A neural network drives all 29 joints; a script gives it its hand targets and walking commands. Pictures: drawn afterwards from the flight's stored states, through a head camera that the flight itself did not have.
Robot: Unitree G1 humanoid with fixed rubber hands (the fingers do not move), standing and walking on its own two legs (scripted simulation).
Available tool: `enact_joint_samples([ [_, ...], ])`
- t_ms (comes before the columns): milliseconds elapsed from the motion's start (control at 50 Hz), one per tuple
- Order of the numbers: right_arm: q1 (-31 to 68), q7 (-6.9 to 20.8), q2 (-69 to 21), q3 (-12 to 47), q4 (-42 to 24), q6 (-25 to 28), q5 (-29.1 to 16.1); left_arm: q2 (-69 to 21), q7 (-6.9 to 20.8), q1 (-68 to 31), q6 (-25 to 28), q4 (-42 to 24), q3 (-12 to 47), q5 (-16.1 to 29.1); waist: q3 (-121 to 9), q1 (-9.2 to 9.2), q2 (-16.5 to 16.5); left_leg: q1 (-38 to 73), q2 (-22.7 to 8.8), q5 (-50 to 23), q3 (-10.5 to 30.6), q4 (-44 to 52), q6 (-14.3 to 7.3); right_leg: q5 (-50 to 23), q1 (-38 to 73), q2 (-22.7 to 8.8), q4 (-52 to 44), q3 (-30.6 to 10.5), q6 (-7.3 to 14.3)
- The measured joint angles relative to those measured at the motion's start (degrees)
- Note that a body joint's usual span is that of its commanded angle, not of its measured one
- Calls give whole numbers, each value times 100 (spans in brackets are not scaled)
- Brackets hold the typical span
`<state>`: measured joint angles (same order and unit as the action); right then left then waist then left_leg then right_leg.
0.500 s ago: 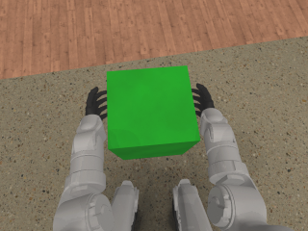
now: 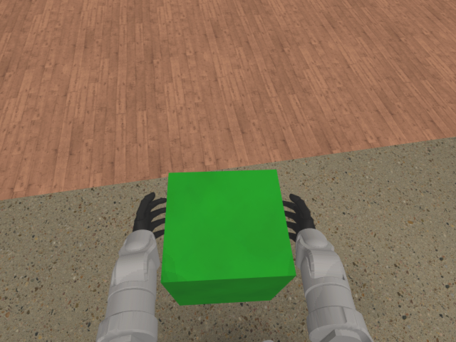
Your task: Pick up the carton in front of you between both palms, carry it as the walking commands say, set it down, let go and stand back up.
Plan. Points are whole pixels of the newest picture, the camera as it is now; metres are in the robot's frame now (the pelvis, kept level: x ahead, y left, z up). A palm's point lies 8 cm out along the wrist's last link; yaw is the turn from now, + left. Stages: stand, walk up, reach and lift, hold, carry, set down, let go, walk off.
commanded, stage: reach and lift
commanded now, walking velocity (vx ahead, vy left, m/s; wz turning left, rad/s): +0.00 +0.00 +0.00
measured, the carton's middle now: (224, 242) +0.34 +0.00 -0.09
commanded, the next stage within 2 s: hold in 1.26 s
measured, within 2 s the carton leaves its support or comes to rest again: neither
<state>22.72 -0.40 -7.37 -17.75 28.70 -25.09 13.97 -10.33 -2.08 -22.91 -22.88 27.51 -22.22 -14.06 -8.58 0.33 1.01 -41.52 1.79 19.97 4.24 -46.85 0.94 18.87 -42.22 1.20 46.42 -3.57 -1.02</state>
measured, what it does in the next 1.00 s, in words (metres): stands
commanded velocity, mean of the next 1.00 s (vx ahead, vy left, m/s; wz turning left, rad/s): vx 0.00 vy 0.00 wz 0.00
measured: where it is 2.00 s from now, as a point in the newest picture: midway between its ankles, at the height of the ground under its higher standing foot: outside the picture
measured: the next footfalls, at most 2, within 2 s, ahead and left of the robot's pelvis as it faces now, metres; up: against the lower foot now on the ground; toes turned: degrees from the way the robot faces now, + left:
none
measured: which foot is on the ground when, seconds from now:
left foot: down 0.00-1.00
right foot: down 0.00-1.00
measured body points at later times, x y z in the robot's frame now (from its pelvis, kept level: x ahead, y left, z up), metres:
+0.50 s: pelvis +0.00 +0.00 +0.04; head -0.02 +0.00 +0.49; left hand +0.32 +0.15 +0.06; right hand +0.31 -0.15 +0.05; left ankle +0.03 +0.13 -0.70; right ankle +0.03 -0.13 -0.70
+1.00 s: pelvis +0.02 +0.00 +0.05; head +0.00 +0.00 +0.50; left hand +0.33 +0.15 +0.07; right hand +0.32 -0.15 +0.06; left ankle +0.03 +0.13 -0.70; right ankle +0.03 -0.13 -0.70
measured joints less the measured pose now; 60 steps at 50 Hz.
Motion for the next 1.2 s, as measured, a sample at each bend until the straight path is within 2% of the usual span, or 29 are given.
enact_joint_samples([
  [220,-776,-36,-136,320,-719,-611,33,116,67,604,-611,-453,574,1,342,-69,-32,2201,-56,-501,45,1551,-29,-514,2241,-48,-1607,20,6],
  [340,-665,48,-156,244,-651,-984,216,87,160,501,-947,-368,496,-271,533,-98,-68,2927,-71,-644,38,1939,-38,-662,2964,-58,-1995,9,14],
  [420,-487,118,-204,60,-496,-1081,371,34,224,324,-1041,-220,299,-464,735,-88,-79,3071,-75,-666,19,1942,-40,-682,3094,-54,-1982,-10,17],
  [640,-321,157,-255,2,-698,-1072,412,-15,277,178,-1044,-464,185,-475,1019,-53,-53,3140,-78,-730,37,2001,-21,-723,3151,-52,-2004,2,27],
  [1200,-915,58,-102,639,-1349,-1514,160,154,206,765,-1503,-1103,867,-230,974,-59,-85,3794,-103,-828,31,2606,-35,-828,3808,-68,-2621,-13,26],
])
